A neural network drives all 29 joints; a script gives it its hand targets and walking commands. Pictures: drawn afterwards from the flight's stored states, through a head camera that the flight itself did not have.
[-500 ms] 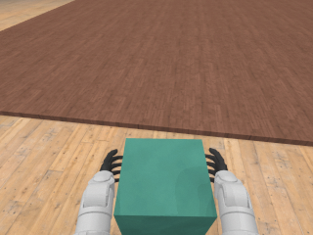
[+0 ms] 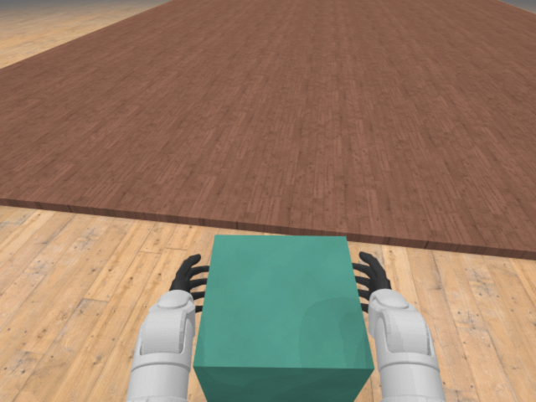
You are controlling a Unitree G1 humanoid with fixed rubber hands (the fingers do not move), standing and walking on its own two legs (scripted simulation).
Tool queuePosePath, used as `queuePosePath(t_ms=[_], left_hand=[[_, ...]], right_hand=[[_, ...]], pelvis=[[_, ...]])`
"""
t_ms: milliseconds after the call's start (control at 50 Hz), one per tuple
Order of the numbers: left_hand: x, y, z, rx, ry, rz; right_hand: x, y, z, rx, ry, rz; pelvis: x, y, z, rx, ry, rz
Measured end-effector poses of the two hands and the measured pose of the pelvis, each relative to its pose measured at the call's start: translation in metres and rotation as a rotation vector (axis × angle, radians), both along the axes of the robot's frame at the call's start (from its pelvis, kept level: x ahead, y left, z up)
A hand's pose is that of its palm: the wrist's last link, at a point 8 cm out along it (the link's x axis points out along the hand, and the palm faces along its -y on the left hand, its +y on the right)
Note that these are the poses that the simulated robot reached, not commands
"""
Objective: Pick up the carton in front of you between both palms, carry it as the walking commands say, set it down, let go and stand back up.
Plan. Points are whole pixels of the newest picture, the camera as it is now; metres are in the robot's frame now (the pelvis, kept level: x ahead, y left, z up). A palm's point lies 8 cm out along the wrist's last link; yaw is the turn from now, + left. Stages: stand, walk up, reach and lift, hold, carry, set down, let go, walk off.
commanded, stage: hold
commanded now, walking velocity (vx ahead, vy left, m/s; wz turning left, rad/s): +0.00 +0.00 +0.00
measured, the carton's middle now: (278, 331) +0.27 +0.00 -0.02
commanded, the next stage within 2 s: carry in 0.96 s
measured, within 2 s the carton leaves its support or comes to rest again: neither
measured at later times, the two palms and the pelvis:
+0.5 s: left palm (181, 299) +0.28 +0.15 +0.05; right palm (378, 300) +0.29 -0.15 +0.05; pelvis +0.00 +0.00 +0.00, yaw +0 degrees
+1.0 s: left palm (181, 298) +0.28 +0.15 +0.05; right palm (378, 298) +0.29 -0.15 +0.05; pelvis +0.00 +0.00 +0.00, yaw -1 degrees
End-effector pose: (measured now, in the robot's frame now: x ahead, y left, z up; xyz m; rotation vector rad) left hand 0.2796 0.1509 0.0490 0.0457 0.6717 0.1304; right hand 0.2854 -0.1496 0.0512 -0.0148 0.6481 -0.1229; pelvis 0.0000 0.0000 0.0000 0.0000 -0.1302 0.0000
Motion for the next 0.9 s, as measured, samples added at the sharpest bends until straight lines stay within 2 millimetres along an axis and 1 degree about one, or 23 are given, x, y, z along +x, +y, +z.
queuePosePath(t_ms=[240,620,900], left_hand=[[0.0017,0.0007,-0.0002,-0.007,0.001,-0.001],[0.0049,0.0001,-0.0003,-0.002,0.001,-0.003],[0.0037,-0.0004,0.0004,0.003,-0.003,-0.007]], right_hand=[[-0.0012,0.0005,-0.0018,0.010,0.001,-0.013],[0.0016,0.0000,-0.0024,0.003,0.001,-0.009],[0.0009,-0.0005,-0.0012,-0.004,-0.002,-0.005]], pelvis=[[-0.0049,0.0026,-0.0015,0.000,-0.003,-0.005],[0.0001,0.0024,-0.0004,0.001,0.004,-0.006],[0.0016,0.0015,0.0002,0.000,0.002,-0.004]])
